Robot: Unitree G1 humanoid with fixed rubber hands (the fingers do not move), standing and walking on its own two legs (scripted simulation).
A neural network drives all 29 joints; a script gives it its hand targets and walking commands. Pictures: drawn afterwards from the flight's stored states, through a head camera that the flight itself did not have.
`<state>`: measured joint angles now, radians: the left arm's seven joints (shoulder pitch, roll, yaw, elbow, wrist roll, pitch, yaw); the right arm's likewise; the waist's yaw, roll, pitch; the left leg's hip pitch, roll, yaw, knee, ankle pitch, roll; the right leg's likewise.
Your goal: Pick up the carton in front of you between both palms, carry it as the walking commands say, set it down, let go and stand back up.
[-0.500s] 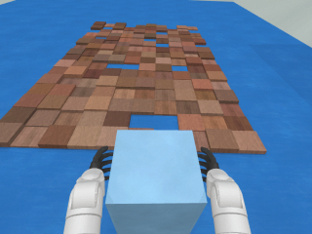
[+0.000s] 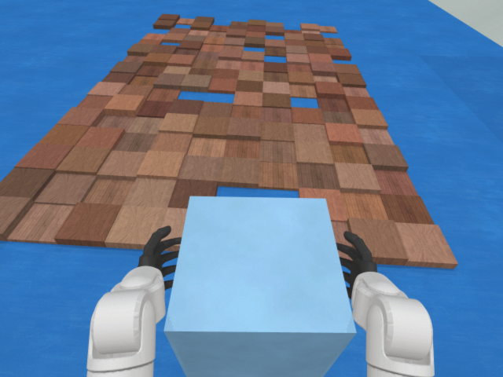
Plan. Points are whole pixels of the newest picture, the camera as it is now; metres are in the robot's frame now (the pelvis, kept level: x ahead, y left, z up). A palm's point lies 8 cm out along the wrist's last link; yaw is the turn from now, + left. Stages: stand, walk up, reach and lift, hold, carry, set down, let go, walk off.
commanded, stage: carry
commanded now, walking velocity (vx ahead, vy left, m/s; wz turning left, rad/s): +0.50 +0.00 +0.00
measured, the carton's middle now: (255, 295) +0.27 -0.01 +0.02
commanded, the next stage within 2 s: none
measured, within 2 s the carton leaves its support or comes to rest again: neither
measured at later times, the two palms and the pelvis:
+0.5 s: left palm (157, 124) +0.60 +0.19 +0.13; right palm (300, 130) +0.57 -0.11 +0.14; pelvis +0.29 +0.06 +0.01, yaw -3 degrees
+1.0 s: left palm (190, 53) +0.99 +0.16 +0.13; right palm (288, 55) +1.01 -0.14 +0.13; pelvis +0.61 +0.00 +0.00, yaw +0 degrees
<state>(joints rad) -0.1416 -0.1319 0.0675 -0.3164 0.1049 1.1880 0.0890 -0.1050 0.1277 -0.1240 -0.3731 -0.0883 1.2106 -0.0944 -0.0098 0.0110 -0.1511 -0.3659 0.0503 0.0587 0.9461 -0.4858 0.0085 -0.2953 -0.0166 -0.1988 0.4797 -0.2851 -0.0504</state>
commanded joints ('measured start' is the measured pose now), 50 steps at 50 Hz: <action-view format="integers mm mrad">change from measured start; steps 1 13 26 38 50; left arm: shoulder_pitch -491 -561 -698 -1146 -1455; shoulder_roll -863 -829 -699 -665 -930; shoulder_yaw -655 -663 -649 -456 -463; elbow -131 -126 -194 211 164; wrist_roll -384 -435 -383 -439 -534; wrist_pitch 31 64 105 176 105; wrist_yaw -210 -254 -178 -182 -195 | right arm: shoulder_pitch -573 -548 -759 -1246 -1428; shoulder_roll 829 842 676 721 900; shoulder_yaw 741 682 696 566 501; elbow -75 -28 -164 229 281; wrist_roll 438 358 429 477 403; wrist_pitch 21 28 85 155 69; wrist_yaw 268 233 226 199 127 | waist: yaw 37 -17 -15 69 82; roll -43 -69 113 -243 -124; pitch -160 -212 -198 -365 -383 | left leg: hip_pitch -469 463 521 -88 -482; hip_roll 75 -1 209 -44 7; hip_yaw -34 133 -22 106 -9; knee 83 -471 -702 224 161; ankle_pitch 32 269 612 239 167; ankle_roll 13 26 147 1 31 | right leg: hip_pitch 511 19 -426 498 571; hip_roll -380 -139 -78 -337 -242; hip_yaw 490 -18 92 602 297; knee -252 247 376 -80 -36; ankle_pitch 193 364 103 -68 632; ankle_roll -154 35 29 -169 -179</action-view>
